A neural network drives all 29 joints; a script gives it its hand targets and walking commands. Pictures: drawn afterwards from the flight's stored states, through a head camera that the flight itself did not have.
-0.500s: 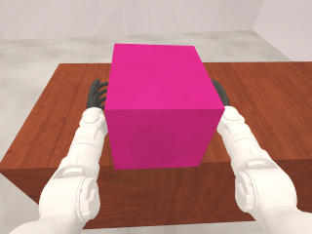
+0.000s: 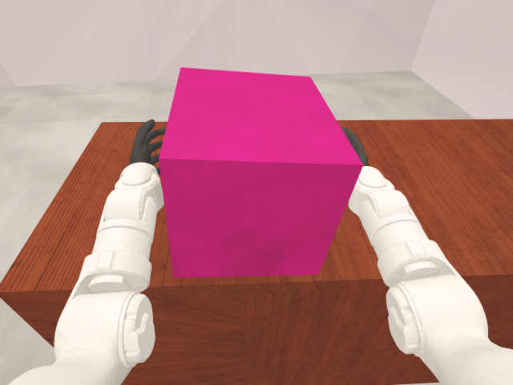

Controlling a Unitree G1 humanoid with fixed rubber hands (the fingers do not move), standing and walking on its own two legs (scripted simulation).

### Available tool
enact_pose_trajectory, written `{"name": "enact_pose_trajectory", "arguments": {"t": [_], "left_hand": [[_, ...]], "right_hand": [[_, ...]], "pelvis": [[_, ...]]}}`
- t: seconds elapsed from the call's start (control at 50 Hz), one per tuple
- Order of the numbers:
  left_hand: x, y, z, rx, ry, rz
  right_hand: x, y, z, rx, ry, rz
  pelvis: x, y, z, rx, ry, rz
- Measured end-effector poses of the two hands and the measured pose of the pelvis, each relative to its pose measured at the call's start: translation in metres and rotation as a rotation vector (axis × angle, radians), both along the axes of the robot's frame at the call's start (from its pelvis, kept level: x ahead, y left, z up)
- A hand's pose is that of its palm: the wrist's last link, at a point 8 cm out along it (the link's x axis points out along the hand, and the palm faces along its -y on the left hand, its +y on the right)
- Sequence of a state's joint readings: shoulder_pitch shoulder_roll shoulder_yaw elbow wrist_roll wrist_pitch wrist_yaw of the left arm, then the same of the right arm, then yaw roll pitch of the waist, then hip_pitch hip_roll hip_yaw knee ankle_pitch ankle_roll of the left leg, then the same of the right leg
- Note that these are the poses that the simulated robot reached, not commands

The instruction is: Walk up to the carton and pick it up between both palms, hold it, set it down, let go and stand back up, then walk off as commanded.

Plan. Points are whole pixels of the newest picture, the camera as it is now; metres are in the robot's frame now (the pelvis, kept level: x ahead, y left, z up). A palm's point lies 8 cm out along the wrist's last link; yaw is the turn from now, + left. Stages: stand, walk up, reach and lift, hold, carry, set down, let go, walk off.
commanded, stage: reach and lift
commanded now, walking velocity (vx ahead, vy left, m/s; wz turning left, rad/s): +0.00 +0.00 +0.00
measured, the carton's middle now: (247, 168) +0.46 +0.03 +0.13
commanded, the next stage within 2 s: hold in 1.54 s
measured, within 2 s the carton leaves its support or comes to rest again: neither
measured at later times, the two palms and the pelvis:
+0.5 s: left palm (130, 161) +0.37 +0.20 +0.21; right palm (362, 161) +0.39 -0.14 +0.20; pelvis -0.02 +0.00 +0.00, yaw +0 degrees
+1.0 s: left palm (126, 155) +0.37 +0.20 +0.22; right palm (358, 155) +0.40 -0.14 +0.21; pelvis -0.01 +0.00 +0.00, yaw +0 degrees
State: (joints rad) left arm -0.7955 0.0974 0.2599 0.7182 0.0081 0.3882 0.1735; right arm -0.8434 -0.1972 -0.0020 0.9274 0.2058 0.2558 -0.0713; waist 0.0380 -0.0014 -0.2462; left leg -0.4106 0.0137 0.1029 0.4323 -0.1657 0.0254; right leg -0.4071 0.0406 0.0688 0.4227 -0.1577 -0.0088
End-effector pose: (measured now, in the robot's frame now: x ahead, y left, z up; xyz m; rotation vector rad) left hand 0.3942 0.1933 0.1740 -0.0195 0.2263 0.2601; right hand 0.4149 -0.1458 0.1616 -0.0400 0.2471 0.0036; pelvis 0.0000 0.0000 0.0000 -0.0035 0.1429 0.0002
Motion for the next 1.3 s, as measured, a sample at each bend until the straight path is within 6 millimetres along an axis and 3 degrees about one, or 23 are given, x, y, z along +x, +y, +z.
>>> {"name": "enact_pose_trajectory", "arguments": {"t": [0.18, 0.36, 0.62, 1.0, 1.3], "left_hand": [[-0.016, 0.004, 0.016, -0.002, -0.025, 0.004], [-0.026, 0.003, 0.028, -0.002, -0.016, -0.002], [-0.025, 0.006, 0.045, 0.004, -0.035, -0.003], [-0.023, 0.01, 0.042, 0.002, 0.005, -0.004], [-0.028, 0.01, 0.064, 0.008, -0.023, -0.007]], "right_hand": [[-0.012, 0.005, 0.022, -0.01, -0.028, 0.006], [-0.024, 0.003, 0.027, -0.001, -0.018, 0.001], [-0.022, 0.006, 0.049, 0.021, -0.035, -0.002], [-0.02, 0.01, 0.047, 0.038, 0.006, -0.013], [-0.027, 0.01, 0.062, 0.053, -0.02, -0.018]], "pelvis": [[-0.006, 0.001, 0.0, -0.001, -0.037, 0.0], [-0.014, 0.001, 0.0, -0.001, -0.056, 0.0], [-0.016, 0.001, 0.0, -0.001, -0.059, 0.0], [-0.013, 0.002, 0.0, -0.003, -0.056, 0.0], [-0.017, 0.002, 0.0, -0.003, -0.063, 0.0]]}}
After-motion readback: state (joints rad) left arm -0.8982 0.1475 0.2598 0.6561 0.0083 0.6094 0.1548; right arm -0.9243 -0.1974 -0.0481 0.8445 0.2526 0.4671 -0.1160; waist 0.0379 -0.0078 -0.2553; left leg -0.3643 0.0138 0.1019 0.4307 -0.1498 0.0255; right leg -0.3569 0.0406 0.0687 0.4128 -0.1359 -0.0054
